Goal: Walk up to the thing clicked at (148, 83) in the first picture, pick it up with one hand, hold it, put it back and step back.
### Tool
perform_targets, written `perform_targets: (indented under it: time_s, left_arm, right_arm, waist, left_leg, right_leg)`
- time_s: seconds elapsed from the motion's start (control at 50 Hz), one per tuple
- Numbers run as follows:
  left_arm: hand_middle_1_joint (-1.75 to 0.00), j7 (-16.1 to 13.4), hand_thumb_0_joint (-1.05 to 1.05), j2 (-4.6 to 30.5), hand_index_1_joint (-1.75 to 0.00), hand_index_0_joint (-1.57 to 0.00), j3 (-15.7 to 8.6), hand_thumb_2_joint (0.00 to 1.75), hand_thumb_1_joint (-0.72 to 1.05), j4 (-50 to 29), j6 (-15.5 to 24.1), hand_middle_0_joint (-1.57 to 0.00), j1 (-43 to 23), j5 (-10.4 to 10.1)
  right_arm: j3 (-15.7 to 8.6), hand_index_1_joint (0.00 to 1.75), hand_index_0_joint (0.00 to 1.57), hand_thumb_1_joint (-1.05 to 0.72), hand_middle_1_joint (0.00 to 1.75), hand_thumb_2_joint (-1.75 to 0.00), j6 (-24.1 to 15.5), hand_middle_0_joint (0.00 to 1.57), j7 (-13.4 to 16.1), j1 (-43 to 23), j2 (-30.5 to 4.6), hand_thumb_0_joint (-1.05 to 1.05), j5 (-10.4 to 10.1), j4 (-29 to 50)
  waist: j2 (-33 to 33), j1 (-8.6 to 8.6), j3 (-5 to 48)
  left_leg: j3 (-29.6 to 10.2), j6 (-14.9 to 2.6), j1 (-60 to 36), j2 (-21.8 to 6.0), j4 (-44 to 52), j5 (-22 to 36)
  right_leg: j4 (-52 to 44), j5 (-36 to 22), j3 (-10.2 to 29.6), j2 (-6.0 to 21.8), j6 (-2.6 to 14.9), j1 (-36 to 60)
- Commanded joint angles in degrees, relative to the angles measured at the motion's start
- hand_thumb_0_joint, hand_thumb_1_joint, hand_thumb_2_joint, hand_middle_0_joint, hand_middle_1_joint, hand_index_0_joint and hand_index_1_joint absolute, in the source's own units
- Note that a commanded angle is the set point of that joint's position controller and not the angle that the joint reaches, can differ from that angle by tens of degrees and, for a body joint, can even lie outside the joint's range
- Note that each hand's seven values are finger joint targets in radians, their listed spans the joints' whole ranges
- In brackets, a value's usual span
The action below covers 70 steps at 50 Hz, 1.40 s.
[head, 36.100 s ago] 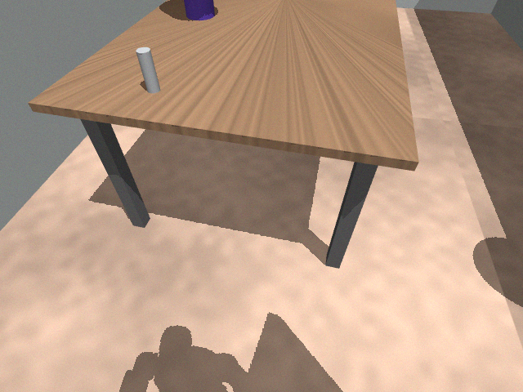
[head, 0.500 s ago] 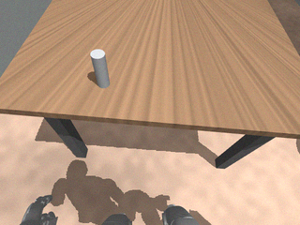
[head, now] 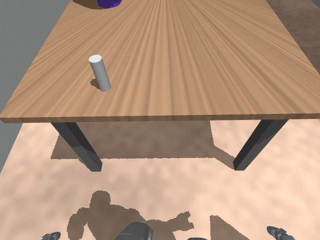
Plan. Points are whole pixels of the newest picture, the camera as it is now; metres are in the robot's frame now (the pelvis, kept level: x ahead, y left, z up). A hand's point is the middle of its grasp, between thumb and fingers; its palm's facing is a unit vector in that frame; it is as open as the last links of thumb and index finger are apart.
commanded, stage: step back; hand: left
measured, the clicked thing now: (100, 74) +0.61 +0.23 +0.03
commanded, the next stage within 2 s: none
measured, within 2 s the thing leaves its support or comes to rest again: neither
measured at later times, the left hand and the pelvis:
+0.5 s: hand out of the picture -0.06 +0.28 -0.15, palm faces +0.08 -0.93 -0.36, open 7.4 cm; pelvis -0.14 +0.00 +0.00, yaw +3 degrees
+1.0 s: hand out of the picture -0.19 +0.24 -0.14, palm faces +0.09 -0.90 -0.43, open 7.4 cm; pelvis -0.30 -0.04 -0.01, yaw +7 degrees
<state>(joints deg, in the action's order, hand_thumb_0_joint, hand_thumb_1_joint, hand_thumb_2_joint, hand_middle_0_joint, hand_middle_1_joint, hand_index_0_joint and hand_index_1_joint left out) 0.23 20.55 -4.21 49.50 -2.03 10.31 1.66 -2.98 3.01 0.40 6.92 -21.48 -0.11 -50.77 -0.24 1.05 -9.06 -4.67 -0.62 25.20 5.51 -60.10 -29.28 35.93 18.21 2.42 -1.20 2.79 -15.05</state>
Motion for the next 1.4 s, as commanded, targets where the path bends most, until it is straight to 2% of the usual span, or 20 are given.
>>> perform_targets:
  time_s: [0.0,0.12,0.2,0.28,0.36,0.5,0.58,0.62,0.66,0.74,0.9,0.96,0.98,1.0,1.04,1.1,1.26,1.3,1.34,1.38]
  left_arm:
    - [-0.3,-1.6,0.0,12.7,-0.3,-0.2,-3.9,0.9,0.9,-7.2,1.7,-0.2,-5.1,0.2]
    - [-0.3,-2.4,0.0,12.8,-0.3,-0.2,-3.8,0.9,0.9,-8.3,0.9,-0.2,1.5,0.5]
    - [-0.3,-1.6,0.0,14.6,-0.3,-0.2,-3.5,0.9,0.9,-9.7,-0.4,-0.2,-2.8,-0.7]
    - [-0.3,-1.9,0.0,13.1,-0.3,-0.2,-4.1,0.9,0.9,-10.8,-0.7,-0.2,-8.0,-0.6]
    - [-0.3,-1.0,0.0,12.1,-0.3,-0.2,-4.2,0.9,0.9,-6.4,-0.9,-0.2,1.1,-1.6]
    - [-0.3,-0.7,0.0,10.9,-0.3,-0.2,-3.4,0.9,0.9,-6.3,0.4,-0.2,1.5,-0.7]
    - [-0.3,-1.0,0.0,10.4,-0.3,-0.2,-3.3,0.9,0.9,-1.5,1.4,-0.2,8.7,-0.3]
    - [-0.3,-0.9,0.0,16.4,-0.3,-0.2,-4.7,0.9,0.9,-1.9,1.7,-0.2,7.7,1.2]
    - [-0.3,-1.0,0.0,24.5,-0.3,-0.2,-6.1,0.9,0.9,-5.9,1.3,-0.2,0.5,1.1]
    - [-0.3,-1.6,0.0,14.7,-0.3,-0.2,-4.3,0.9,0.9,-7.0,1.7,-0.2,-5.7,0.7]
    - [-0.3,-2.9,0.0,14.2,-0.3,-0.2,-4.2,0.9,0.9,-8.3,0.6,-0.2,2.0,0.0]
    - [-0.3,-2.4,0.0,14.0,-0.3,-0.2,-3.0,0.9,0.9,-10.0,-0.4,-0.2,-2.4,-0.8]
    - [-0.3,-2.1,0.0,11.8,-0.3,-0.2,-2.4,0.9,0.9,-10.3,-0.7,-0.2,-1.6,-0.9]
    - [-0.3,-2.1,0.0,9.9,-0.3,-0.2,-2.0,0.9,0.9,-10.1,-0.8,-0.2,-0.7,-1.4]
    - [-0.3,-3.0,0.0,14.1,-0.3,-0.2,-3.4,0.9,0.9,-8.6,-1.0,-0.2,-3.9,-0.8]
    - [-0.3,-2.1,0.0,12.9,-0.3,-0.2,-3.4,0.9,0.9,-5.7,-1.0,-0.2,1.1,-1.6]
    - [-0.3,-2.1,0.0,11.1,-0.3,-0.2,-2.4,0.9,0.9,-3.6,1.7,-0.2,2.7,-0.9]
    - [-0.3,-2.2,0.0,10.9,-0.3,-0.2,-2.2,0.9,0.9,-0.4,2.3,-0.2,7.0,-0.5]
    - [-0.3,-2.4,0.0,17.6,-0.3,-0.2,-4.1,0.9,0.9,-0.2,2.5,-0.2,6.9,1.0]
    - [-0.3,-2.9,0.0,25.9,-0.3,-0.2,-5.9,0.9,0.9,-4.7,2.3,-0.2,-1.1,1.1]
  right_arm:
    - [-2.1,0.3,0.2,-0.9,0.3,-0.9,-1.7,0.2,1.4,3.9,-10.6,0.0,-0.2,3.4]
    - [-1.5,0.3,0.2,-0.9,0.3,-0.9,-2.8,0.2,1.8,3.1,-9.6,0.0,0.4,5.8]
    - [-2.7,0.3,0.2,-0.9,0.3,-0.9,-3.1,0.2,1.5,9.6,-10.2,0.0,1.2,3.4]
    - [-5.6,0.3,0.2,-0.9,0.3,-0.9,-3.2,0.2,1.0,3.2,-23.0,0.0,2.3,5.9]
    - [-3.2,0.3,0.2,-0.9,0.3,-0.9,-3.3,0.2,1.3,-3.9,-14.7,0.0,2.5,7.4]
    - [-4.0,0.3,0.2,-0.9,0.3,-0.9,-2.6,0.2,1.3,2.7,-14.7,0.0,2.0,7.1]
    - [-4.0,0.3,0.2,-0.9,0.3,-0.9,-0.9,0.2,1.0,-1.0,-15.8,0.0,1.2,7.9]
    - [-2.7,0.3,0.2,-0.9,0.3,-0.9,-0.7,0.2,0.8,-1.1,-12.1,0.0,0.1,8.9]
    - [-3.8,0.3,0.2,-0.9,0.3,-0.9,-0.6,0.2,2.1,-3.4,-13.0,0.0,0.5,9.4]
    - [-2.4,0.3,0.2,-0.9,0.3,-0.9,-1.3,0.2,1.8,2.8,-10.8,0.0,-0.2,5.4]
    - [-2.0,0.3,0.2,-0.9,0.3,-0.9,-2.6,0.2,1.8,3.9,-9.7,0.0,1.1,5.8]
    - [-3.2,0.3,0.2,-0.9,0.3,-0.9,-2.6,0.2,1.5,9.0,-10.6,0.0,1.6,3.3]
    - [-4.2,0.3,0.2,-0.9,0.3,-0.9,-2.6,0.2,1.6,7.8,-13.8,0.0,2.4,3.9]
    - [-5.0,0.3,0.2,-0.9,0.3,-0.9,-2.3,0.2,1.3,4.2,-18.3,0.0,2.7,5.0]
    - [-5.1,0.3,0.2,-0.9,0.3,-0.9,-2.5,0.2,1.2,1.5,-20.5,0.0,2.3,5.9]
    - [-3.0,0.3,0.2,-0.9,0.3,-0.9,-2.3,0.2,1.4,-4.7,-13.7,0.0,2.6,7.5]
    - [-3.3,0.3,0.2,-0.9,0.3,-0.9,0.0,0.2,0.3,0.5,-14.1,0.0,2.0,6.3]
    - [-3.3,0.3,0.2,-0.9,0.3,-0.9,1.0,0.2,0.0,-2.3,-14.9,0.0,0.9,6.7]
    - [-1.8,0.3,0.2,-0.9,0.3,-0.9,0.9,0.2,-0.1,-3.3,-10.3,0.0,0.5,8.2]
    - [-3.8,0.3,0.2,-0.9,0.3,-0.9,1.7,0.2,1.0,-4.9,-12.6,0.0,0.9,9.3]
  waist:
    - [5.5,-1.21,8.2]
    - [10.6,2.58,15.1]
    - [10.0,-1.54,16.2]
    - [-13.8,-4.38,9.0]
    - [-7.2,1.88,6.1]
    - [-11.1,-2.71,11.7]
    - [-11.4,0.46,15.7]
    - [1.9,-0.33,12.7]
    - [17.6,2.63,5.7]
    - [8.7,-2.93,6.6]
    - [11.8,1.74,14.2]
    - [8.4,-1.31,15.7]
    - [0.9,-0.33,16.0]
    - [-10.5,0.76,14.3]
    - [-10.9,-2.13,10.2]
    - [-6.2,2.06,8.0]
    - [-13.2,-2.06,14.4]
    - [-12.0,0.43,17.2]
    - [3.4,0.79,13.5]
    - [14.9,3.21,4.9]
  left_leg:
    - [-4.4,0.98,1.8,2.3,-8.1,0.8]
    - [-0.1,1.98,3.4,-3.8,15.6,-0.5]
    - [5.2,-0.01,-11.3,-3.7,35.9,17.5]
    - [-29.6,-19.09,-3.1,-30.6,43.6,27.8]
    - [-8.9,-11.38,-5.6,-18.8,38.8,29.6]
    - [-9.1,-13.45,-22.2,-19.6,33.5,32.1]
    - [-4.4,-9.1,-16.5,-15.8,25.8,33.8]
    - [-1.9,-2.71,1.3,-7.6,18.3,16.2]
    - [-4.5,1.2,2.0,-2.1,-4.0,-6.4]
    - [-4.6,0.24,4.1,1.9,-7.6,2.1]
    - [1.1,0.86,1.4,-4.3,20.0,0.2]
    - [3.2,-0.76,-13.0,-4.6,38.7,21.2]
    - [-7.6,-3.23,-17.8,-12.0,38.5,30.0]
    - [-19.2,-9.06,-21.1,-21.5,38.8,40.2]
    - [-26.2,-18.4,-4.9,-29.9,40.8,35.0]
    - [-8.2,-12.99,-6.8,-19.8,37.4,36.8]
    - [-6.0,-11.97,-22.5,-17.6,30.3,36.1]
    - [-3.4,-8.8,-18.2,-15.7,25.1,33.8]
    - [-1.1,-2.97,2.3,-6.7,15.8,13.0]
    - [-8.7,1.7,4.0,-3.7,-7.7,-5.8]
  right_leg:
    - [-11.1,-29.8,9.8,12.2,8.44,2.9]
    - [-4.5,-39.1,10.7,15.4,10.02,20.7]
    - [0.6,-30.1,7.3,12.9,6.2,10.2]
    - [29.9,19.7,7.0,-3.5,-1.83,-8.0]
    - [36.8,10.0,8.4,-5.4,-1.13,-11.3]
    - [12.4,11.8,3.4,-0.8,-4.85,-10.2]
    - [-14.9,-4.3,-3.1,-0.5,-2.97,4.6]
    - [-13.9,-7.5,13.8,8.9,1.32,9.3]
    - [-20.9,-5.0,33.1,26.3,14.9,-11.2]
    - [-9.4,-28.8,6.8,12.1,6.43,-1.0]
    - [-2.3,-38.7,11.9,16.6,9.15,17.8]
    - [3.8,-29.4,7.8,13.0,4.5,7.8]
    - [8.4,-18.3,5.7,9.0,1.67,-0.9]
    - [17.6,5.3,0.4,-1.5,-0.81,-12.1]
    - [33.2,20.4,7.7,-1.8,-1.67,-6.4]
    - [37.8,12.1,7.4,-4.1,-1.48,-9.3]
    - [0.3,8.8,-2.3,-0.1,-4.43,-4.5]
    - [-15.8,-5.3,-5.1,-0.5,-3.37,4.2]
    - [-14.8,-6.4,13.3,10.1,0.46,9.8]
    - [-22.9,-0.7,34.7,30.4,16.26,-12.9]
